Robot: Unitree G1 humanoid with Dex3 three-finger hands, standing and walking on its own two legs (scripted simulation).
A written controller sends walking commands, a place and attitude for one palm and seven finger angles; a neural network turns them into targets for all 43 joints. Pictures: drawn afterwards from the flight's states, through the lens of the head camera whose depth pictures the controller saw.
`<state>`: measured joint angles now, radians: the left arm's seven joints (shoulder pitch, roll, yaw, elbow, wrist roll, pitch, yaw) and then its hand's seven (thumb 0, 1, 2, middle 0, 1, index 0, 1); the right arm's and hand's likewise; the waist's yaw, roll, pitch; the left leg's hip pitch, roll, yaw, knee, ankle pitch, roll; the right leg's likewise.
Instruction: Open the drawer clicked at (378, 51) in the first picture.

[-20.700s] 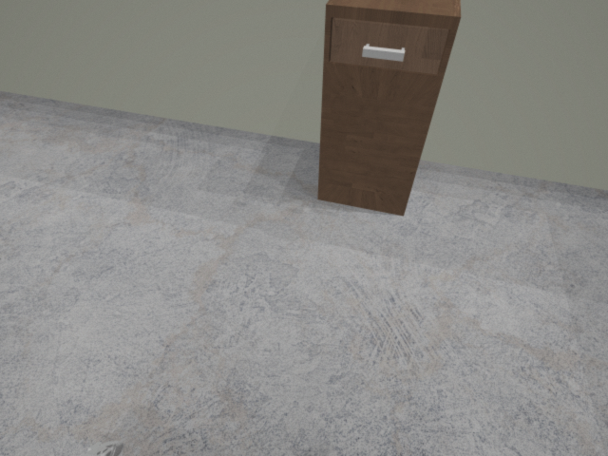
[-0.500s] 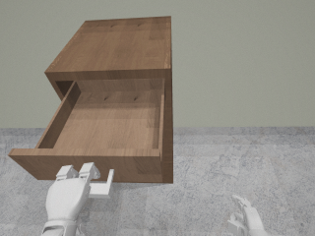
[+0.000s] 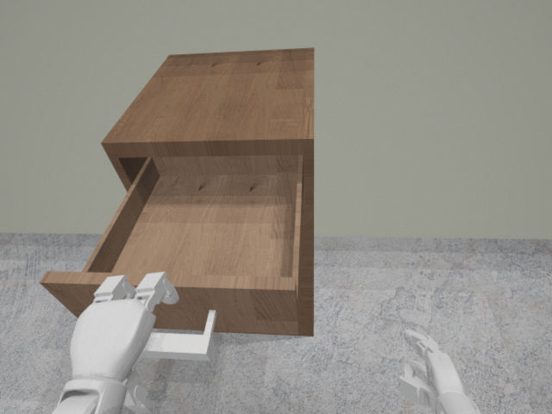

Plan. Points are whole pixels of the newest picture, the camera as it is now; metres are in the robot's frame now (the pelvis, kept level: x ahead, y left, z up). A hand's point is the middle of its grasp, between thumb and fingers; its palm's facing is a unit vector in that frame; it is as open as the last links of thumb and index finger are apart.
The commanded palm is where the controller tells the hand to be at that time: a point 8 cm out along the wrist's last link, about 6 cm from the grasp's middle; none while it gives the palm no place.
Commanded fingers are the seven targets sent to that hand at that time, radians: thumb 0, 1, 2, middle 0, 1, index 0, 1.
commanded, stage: lift the hand off the handle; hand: left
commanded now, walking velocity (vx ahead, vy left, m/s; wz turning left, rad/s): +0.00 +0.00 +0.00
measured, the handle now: (169, 330) +0.23 +0.20 +0.01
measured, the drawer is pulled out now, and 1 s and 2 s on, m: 0.29 0.29 0.29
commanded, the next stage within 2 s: draw the hand back to the body in 0.64 s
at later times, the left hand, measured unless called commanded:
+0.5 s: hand (111, 307) +0.19 +0.22 +0.14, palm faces +0.15 -0.13 -0.98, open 13.8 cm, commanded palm +0.16 +0.21 +0.21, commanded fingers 0.00 -0.50 0.30 -0.30 -1.20 -0.30 -1.20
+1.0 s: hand (98, 306) +0.19 +0.23 +0.15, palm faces +0.12 -0.13 -0.98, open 13.8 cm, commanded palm +0.15 +0.23 +0.21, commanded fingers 0.00 -0.50 0.30 -0.30 -1.20 -0.30 -1.20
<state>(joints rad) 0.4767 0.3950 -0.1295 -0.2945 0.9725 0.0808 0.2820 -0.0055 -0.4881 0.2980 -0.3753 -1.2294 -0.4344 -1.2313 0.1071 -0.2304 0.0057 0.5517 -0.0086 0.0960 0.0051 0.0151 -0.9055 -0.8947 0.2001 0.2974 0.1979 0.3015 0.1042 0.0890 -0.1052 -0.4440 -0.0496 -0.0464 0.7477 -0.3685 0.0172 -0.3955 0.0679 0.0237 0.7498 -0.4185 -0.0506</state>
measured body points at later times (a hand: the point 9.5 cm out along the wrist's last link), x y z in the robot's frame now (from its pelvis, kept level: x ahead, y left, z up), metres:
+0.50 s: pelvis +0.00 +0.00 +0.02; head -0.03 -0.05 +0.46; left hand +0.18 +0.22 +0.20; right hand +0.24 -0.19 -0.06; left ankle +0.01 +0.11 -0.71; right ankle -0.02 -0.09 -0.71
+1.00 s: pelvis -0.01 +0.00 +0.02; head -0.03 -0.05 +0.47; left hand +0.17 +0.23 +0.20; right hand +0.22 -0.19 -0.06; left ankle +0.01 +0.11 -0.71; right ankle -0.02 -0.09 -0.71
